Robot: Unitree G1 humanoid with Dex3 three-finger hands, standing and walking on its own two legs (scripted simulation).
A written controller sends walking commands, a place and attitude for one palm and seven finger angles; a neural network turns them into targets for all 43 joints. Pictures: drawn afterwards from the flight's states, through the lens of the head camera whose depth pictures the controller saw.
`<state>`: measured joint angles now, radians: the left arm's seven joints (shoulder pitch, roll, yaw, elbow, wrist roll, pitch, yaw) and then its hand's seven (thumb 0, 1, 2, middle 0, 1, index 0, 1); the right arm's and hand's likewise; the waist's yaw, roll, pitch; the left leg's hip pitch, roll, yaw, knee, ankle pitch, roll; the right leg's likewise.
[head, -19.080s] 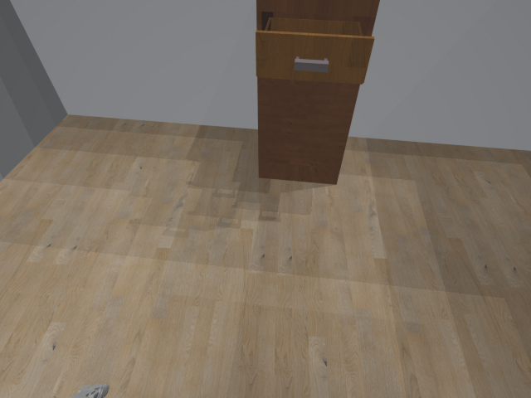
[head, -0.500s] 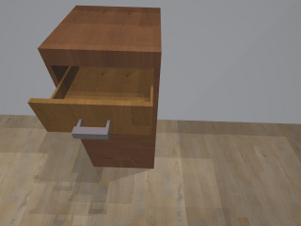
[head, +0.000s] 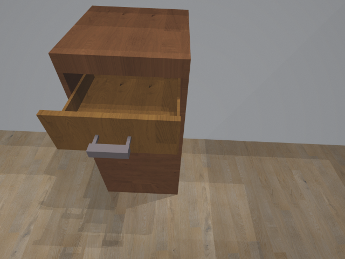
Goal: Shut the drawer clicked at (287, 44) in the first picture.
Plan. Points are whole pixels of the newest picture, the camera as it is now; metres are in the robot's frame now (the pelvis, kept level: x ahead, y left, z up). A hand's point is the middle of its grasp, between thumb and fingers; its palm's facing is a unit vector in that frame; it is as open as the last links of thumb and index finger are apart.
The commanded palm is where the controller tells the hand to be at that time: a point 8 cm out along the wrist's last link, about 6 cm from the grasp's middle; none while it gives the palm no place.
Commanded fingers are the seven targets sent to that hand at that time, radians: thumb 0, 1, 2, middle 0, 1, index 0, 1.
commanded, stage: look again from close up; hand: left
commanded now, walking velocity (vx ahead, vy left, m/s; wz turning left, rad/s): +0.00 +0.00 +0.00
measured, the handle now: (111, 144) +0.40 +0.21 +0.01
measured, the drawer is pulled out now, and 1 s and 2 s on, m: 0.20 0.20 0.20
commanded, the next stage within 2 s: raise the hand and make a fist in 0.06 s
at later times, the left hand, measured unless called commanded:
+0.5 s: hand (118, 234) +0.17 +0.13 +0.01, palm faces -0.08 -0.99 +0.08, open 6.4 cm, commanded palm +0.11 +0.21 -0.03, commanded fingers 0.00 0.90 0.90 -0.56 -0.69 -0.56 -0.69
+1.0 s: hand (114, 217) +0.20 +0.15 +0.01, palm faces +0.04 -1.00 +0.01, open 3.8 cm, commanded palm +0.15 +0.22 +0.03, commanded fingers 0.00 0.90 0.90 -1.06 -1.23 -1.06 -1.23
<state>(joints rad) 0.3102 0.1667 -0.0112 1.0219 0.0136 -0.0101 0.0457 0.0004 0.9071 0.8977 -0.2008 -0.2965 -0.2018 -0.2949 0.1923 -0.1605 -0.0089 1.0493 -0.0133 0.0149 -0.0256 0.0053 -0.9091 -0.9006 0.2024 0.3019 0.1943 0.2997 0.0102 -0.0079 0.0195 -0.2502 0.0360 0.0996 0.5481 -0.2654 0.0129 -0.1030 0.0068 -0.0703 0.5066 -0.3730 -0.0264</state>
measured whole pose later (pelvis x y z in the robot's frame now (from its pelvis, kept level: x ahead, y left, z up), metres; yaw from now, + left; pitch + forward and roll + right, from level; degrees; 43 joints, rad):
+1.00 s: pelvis -0.03 -0.01 -0.04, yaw +2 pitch +7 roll +0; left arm 0.32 0.19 0.06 -0.05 -0.25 -0.12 -0.10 0.01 0.90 0.90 -0.87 -1.02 -0.87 -1.02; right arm 0.31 -0.21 0.05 0.54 0.04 -0.11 -0.07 0.02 -0.90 -0.90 0.21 0.30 0.20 0.30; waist -0.03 0.03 -0.10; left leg -0.65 0.05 0.05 0.89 -0.36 0.00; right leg -0.53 0.03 -0.07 0.91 -0.51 -0.05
